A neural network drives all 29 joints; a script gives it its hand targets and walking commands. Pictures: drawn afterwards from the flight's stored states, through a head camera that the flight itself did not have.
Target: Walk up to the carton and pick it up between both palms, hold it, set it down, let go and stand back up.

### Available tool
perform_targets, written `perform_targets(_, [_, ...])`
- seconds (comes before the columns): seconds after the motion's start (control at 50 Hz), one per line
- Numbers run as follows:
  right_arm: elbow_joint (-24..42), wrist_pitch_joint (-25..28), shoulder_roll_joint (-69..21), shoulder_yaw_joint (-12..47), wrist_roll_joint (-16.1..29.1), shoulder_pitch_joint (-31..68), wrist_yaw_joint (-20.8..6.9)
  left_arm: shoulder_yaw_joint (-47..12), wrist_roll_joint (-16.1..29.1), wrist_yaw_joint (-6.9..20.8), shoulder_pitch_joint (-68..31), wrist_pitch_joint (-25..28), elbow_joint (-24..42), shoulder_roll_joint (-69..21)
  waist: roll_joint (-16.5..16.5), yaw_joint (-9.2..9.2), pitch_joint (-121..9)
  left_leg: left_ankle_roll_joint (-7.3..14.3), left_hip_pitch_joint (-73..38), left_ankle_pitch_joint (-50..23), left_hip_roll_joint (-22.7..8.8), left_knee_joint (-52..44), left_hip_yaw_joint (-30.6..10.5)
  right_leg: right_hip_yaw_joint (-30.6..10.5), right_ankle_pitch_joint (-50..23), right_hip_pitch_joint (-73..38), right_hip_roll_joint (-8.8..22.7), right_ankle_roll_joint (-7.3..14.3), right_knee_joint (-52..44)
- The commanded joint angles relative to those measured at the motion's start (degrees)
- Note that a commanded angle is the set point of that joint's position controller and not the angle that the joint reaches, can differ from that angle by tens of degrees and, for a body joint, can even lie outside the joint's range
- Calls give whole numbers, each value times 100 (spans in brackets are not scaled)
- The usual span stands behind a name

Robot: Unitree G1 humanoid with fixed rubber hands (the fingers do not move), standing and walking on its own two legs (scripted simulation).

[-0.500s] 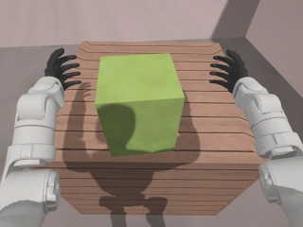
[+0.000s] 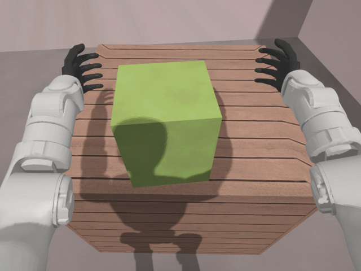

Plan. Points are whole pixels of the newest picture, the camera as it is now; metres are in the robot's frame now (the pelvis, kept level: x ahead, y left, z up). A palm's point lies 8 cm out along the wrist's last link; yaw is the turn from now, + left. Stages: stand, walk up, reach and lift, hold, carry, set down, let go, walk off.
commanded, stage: reach and lift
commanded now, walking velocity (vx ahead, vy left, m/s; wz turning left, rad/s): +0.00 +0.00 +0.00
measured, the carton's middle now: (166, 127) +0.46 +0.07 +0.05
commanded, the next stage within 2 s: none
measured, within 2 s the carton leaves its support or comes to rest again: neither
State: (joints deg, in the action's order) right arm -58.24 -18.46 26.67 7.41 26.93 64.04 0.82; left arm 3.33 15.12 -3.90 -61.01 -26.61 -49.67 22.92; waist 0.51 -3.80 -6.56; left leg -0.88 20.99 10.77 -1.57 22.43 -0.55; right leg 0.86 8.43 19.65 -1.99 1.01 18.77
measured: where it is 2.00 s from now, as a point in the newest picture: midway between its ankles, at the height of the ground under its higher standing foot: outside the picture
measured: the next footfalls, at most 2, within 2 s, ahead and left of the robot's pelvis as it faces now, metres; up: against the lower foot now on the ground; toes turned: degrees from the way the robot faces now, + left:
none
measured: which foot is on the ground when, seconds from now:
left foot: down 0.00-1.00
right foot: down 0.00-1.00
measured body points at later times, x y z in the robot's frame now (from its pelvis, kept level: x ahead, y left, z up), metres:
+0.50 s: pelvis +0.00 +0.00 -0.01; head +0.04 +0.00 +0.44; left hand +0.43 +0.23 +0.11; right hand +0.48 -0.15 +0.12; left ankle +0.00 +0.13 -0.74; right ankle +0.00 -0.11 -0.74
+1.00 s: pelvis -0.02 +0.00 -0.02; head +0.04 +0.00 +0.43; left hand +0.44 +0.22 +0.10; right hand +0.47 -0.13 +0.10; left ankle +0.00 +0.12 -0.74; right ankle +0.00 -0.11 -0.74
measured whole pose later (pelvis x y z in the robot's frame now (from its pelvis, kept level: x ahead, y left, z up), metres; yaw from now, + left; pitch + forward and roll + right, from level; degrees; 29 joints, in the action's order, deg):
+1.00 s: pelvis -0.02 +0.00 -0.02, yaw +0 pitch +20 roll -1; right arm -74.2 2.6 14.4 3.0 17.9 61.4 3.0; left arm 3.7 13.5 -6.7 -61.6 7.2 -76.8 11.8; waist -0.4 -5.1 -14.3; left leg -1.0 38.5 11.5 -1.7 30.4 -0.9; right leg 1.8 9.8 36.9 -1.9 1.2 27.0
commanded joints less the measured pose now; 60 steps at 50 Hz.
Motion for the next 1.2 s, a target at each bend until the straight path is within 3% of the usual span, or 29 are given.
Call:
perform_targets(0.0, [961,581,654,-224,-27,2386,74,285,-117,45,-2212,667,1189,1033,-208,-76,-3426,-190,-871,-2670,241,68,193,29,-3128,-2341,-52,-379,436])
perform_targets(0.02, [994,644,570,-231,-49,2476,97,291,-142,49,-2198,758,1095,964,-160,-139,-3455,-188,-883,-2719,231,110,218,38,-3194,-2301,-47,-355,452])
perform_targets(0.04, [952,717,617,-308,-82,2286,94,259,-140,44,-2205,845,1108,887,-18,4,-3366,-216,-972,-2561,257,111,235,9,-2883,-2107,-30,-351,424])
perform_targets(0.06, [955,800,499,-295,-132,2443,108,252,-116,35,-2215,981,964,805,-77,-89,-3310,-204,-899,-2457,227,70,205,19,-2654,-2020,-20,-358,383])
perform_targets(0.14, [1119,1136,380,-547,-458,2346,163,83,-4,24,-2136,1457,693,598,73,8,-3444,-248,-1009,-2426,228,236,202,49,-2065,-1614,-3,-292,283])
perform_targets(0.18, [993,1290,316,-634,-588,2362,227,11,22,-14,-2253,1788,544,519,-124,58,-3728,-218,-972,-2351,212,303,187,62,-2133,-1455,-2,-300,331])
perform_targets(0.26, [825,1610,316,-847,-867,2259,232,8,-113,-108,-2369,2289,549,272,128,109,-4295,-410,-1243,-2881,132,501,174,163,-2167,-1135,-72,-203,382])
perform_targets(0.3, [631,1750,270,-854,-914,2208,202,139,-242,-108,-2263,2430,375,148,206,41,-4414,-428,-1388,-3043,104,654,195,153,-2186,-933,-48,-192,403])
perform_targets(0.32, [404,1793,211,-856,-959,2187,203,179,-238,-112,-2229,2509,175,191,49,-55,-4239,-446,-1151,-2904,122,594,248,157,-2142,-1005,-75,-209,431])
perform_targets(0.36, [281,1977,343,-888,-975,2139,182,268,-456,-161,-2049,2579,-86,133,233,-111,-4265,-487,-1086,-3025,104,652,215,164,-2155,-1054,-88,-219,507])
perform_targets(0.42, [28,2170,142,-739,-932,2175,177,344,-480,-173,-1933,2845,-354,30,-103,-161,-4155,-403,-685,-2953,87,619,260,119,-2265,-1139,-86,-206,557])
perform_targets(0.44, [26,2248,102,-769,-1028,2191,174,279,-541,-187,-2020,2961,-393,-44,13,-120,-4284,-431,-577,-2814,75,616,292,116,-2212,-1115,-86,-209,575])
perform_targets(0.46, [-112,2274,87,-739,-1000,2102,164,312,-535,-225,-1951,3031,-423,-17,-201,-166,-4180,-395,-498,-2728,80,604,281,98,-2150,-1114,-100,-190,590])
perform_targets(0.54, [-254,2339,-100,-449,-819,2285,126,218,-310,-207,-2179,3304,-830,27,-333,-209,-3997,-314,27,-2309,128,540,301,-47,-2036,-1181,12,-265,691])
perform_targets(0.58, [-507,2363,-161,-395,-683,2294,93,119,-292,-225,-2295,3439,-930,-100,-94,-200,-3971,-321,111,-2208,107,508,319,-70,-1900,-1156,22,-208,778])
perform_targets(0.64, [-511,2394,-215,-227,-579,2519,85,-46,-143,-238,-2589,3574,-1179,-39,-180,-197,-4064,-288,285,-2022,149,621,355,-85,-1757,-994,54,-246,827])
perform_targets(0.68, [-608,2399,-170,-235,-515,2632,65,-158,-15,-266,-2769,3614,-1311,-88,-10,-122,-4234,-317,298,-1873,121,675,360,-8,-1648,-795,51,-240,891])
perform_targets(0.7, [-568,2431,-175,-204,-495,2695,57,-272,85,-265,-2754,3650,-1340,-118,-127,-141,-4320,-322,291,-1982,72,706,320,-22,-1578,-665,39,-198,903])
perform_targets(0.72, [-615,2415,-215,-224,-518,2652,50,-257,35,-271,-2789,3664,-1414,-130,26,-127,-4383,-358,193,-2058,91,785,352,5,-1612,-552,49,-161,915])
perform_targets(0.78, [-435,2507,-111,-354,-663,2755,96,-254,60,-264,-2742,3674,-1535,-228,-86,-141,-4759,-383,94,-2291,80,967,310,75,-1854,-459,26,-191,1023])
perform_targets(0.8, [-570,2509,-179,-310,-650,2709,106,-302,56,-264,-2672,3661,-1593,-269,-63,-65,-4840,-359,193,-2289,66,946,297,120,-2003,-511,13,-209,1017])
perform_targets(0.86, [-769,2449,-235,-380,-732,2630,171,-44,-102,-235,-2550,3639,-1788,-315,-385,-77,-4424,-210,419,-1922,137,806,298,11,-1902,-690,17,-262,1055])
perform_targets(0.98, [-479,2406,-559,-842,-1205,2621,285,171,-434,-218,-2697,3578,-1588,-495,-156,-118,-4509,-318,377,-2046,97,691,317,40,-1830,-780,36,-195,917])
perform_targets(1.02, [-443,2414,-659,-961,-1315,2648,277,226,-492,-249,-2739,3594,-1358,-700,-116,0,-4579,-399,117,-2196,96,720,321,81,-1880,-668,26,-155,865])
perform_targets(1.04, [-516,2414,-715,-985,-1399,2691,268,232,-570,-232,-2719,3567,-1429,-789,-32,-102,-4466,-433,104,-2269,88,666,333,91,-1835,-719,39,-150,785])
perform_targets(1.06, [-499,2402,-715,-1100,-1413,2594,254,228,-642,-221,-2678,3538,-1356,-821,-33,-7,-4414,-415,91,-2235,89,654,314,76,-1797,-720,24,-117,735])
perform_targets(1.08, [-532,2410,-822,-1094,-1528,2579,250,306,-762,-236,-2725,3566,-1219,-936,114,-29,-4394,-436,-2,-2167,106,647,339,91,-1741,-724,77,-109,711])
perform_targets(1.12, [-368,2447,-828,-1499,-1754,2552,295,377,-778,-281,-2807,3601,-954,-913,33,-18,-4496,-415,-124,-2250,138,577,352,132,-1766,-755,48,-155,598])
perform_targets(1.18, [-246,2450,-1075,-1515,-1954,2622,373,546,-1015,-288,-2779,3579,-988,-1041,-92,6,-4451,-439,-97,-2352,181,609,391,116,-2103,-1135,72,-222,646])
